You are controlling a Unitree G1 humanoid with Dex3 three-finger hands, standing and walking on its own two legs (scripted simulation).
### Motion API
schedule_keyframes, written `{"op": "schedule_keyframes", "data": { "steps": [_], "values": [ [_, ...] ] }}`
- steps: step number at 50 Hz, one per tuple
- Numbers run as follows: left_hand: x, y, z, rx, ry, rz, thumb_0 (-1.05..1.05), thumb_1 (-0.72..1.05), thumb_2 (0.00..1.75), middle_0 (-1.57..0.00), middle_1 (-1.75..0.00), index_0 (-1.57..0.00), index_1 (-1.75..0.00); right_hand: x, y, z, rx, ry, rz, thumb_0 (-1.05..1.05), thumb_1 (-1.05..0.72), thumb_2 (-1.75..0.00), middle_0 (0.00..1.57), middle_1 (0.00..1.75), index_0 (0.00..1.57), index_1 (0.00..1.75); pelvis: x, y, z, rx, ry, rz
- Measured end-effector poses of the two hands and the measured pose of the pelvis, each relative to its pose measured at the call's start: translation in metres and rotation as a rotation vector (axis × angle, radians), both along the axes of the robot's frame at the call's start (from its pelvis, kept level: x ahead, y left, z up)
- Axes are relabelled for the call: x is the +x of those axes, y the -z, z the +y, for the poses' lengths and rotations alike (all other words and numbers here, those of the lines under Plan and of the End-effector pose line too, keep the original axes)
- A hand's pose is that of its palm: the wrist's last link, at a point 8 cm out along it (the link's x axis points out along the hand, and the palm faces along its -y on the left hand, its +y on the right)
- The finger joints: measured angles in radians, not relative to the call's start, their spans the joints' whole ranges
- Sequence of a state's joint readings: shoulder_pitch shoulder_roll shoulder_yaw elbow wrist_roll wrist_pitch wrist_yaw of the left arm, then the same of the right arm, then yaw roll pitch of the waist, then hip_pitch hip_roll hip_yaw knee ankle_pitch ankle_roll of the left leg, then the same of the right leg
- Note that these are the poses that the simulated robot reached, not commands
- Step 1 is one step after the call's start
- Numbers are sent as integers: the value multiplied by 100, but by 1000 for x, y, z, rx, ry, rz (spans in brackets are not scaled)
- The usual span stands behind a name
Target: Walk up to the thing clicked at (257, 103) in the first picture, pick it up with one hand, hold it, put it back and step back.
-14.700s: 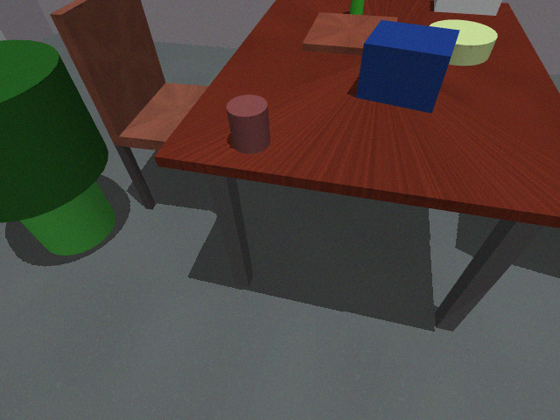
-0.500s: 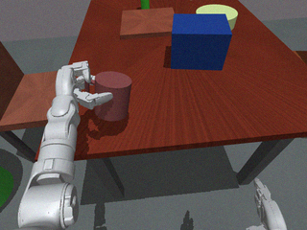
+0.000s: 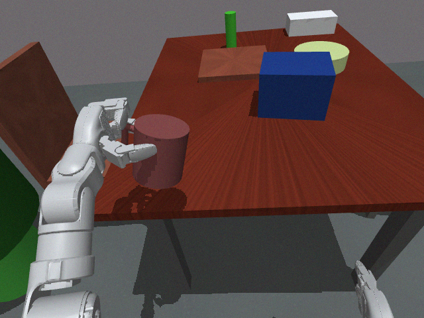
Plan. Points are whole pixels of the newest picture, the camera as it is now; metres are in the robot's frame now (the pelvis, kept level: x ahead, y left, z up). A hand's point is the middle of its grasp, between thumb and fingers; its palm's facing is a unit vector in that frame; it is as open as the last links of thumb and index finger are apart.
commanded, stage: lift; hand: left
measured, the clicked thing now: (151, 147) +0.38 +0.13 +0.18
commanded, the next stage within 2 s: hold in 0.38 s
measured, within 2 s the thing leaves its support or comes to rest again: neither
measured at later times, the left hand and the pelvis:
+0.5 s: hand (118, 126) +0.34 +0.15 +0.26, palm faces +0.01 -1.00 -0.06, open 7.5 cm; pelvis +0.00 +0.00 +0.00, yaw +0 degrees
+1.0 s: hand (109, 113) +0.34 +0.16 +0.28, palm faces -0.01 -1.00 -0.07, open 7.5 cm; pelvis +0.01 +0.00 +0.00, yaw +0 degrees
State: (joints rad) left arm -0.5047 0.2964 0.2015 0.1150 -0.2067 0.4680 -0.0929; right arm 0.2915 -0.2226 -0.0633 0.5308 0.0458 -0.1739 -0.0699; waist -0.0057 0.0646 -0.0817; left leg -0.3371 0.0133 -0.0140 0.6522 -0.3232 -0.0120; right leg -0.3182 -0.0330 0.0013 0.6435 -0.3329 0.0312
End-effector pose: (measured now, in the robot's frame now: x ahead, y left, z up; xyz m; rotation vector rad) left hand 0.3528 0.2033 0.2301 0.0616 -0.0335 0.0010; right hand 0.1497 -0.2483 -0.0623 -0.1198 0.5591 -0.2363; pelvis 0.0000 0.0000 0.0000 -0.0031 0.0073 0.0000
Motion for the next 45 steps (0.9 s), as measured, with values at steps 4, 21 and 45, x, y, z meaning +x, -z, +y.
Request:
{"op": "schedule_keyframes", "data": {
  "steps": [4,21,45],
  "values": [
    [-11,-8,1,-6,-3,-2,1,-61,96,-67,-123,-144,-161,-3,1,-1,-2,1,-6,-1,52,-6,5,5,5,5,-3,-1,0,1,-1,-11],
    [-28,-27,3,0,-2,0,1,-59,94,-67,-120,-138,-155,-2,6,-2,6,-7,-28,-1,52,-6,5,5,5,5,-5,-2,-2,4,-3,-24],
    [-31,-51,9,10,8,-10,2,-56,92,-68,-118,-134,-151,15,3,-3,5,-11,-65,-1,52,-6,5,5,5,5,5,-2,-1,4,-7,-18]
  ]
}}
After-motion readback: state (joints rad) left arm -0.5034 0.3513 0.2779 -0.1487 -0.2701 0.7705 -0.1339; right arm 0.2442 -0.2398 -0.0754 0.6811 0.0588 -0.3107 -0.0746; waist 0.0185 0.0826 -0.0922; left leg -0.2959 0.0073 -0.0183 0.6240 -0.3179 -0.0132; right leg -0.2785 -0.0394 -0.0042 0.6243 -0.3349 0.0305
